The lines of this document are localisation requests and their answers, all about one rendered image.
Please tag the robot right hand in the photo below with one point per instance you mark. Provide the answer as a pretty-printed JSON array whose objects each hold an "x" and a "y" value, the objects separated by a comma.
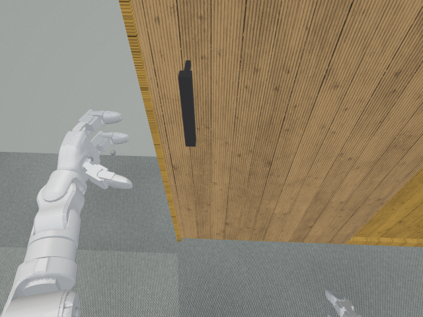
[{"x": 343, "y": 306}]

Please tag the robot left hand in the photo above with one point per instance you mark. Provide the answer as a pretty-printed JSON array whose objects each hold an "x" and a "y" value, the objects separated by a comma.
[{"x": 76, "y": 149}]

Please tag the handle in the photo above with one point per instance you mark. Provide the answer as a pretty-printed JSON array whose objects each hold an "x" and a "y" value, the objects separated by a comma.
[{"x": 187, "y": 104}]

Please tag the wardrobe door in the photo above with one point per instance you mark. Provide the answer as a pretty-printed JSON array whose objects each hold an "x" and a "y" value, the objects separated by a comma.
[
  {"x": 401, "y": 216},
  {"x": 308, "y": 113}
]

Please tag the robot left forearm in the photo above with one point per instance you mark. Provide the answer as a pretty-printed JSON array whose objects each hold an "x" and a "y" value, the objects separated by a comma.
[{"x": 49, "y": 264}]

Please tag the robot left upper arm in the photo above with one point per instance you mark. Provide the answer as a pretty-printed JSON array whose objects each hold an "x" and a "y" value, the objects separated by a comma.
[{"x": 63, "y": 303}]

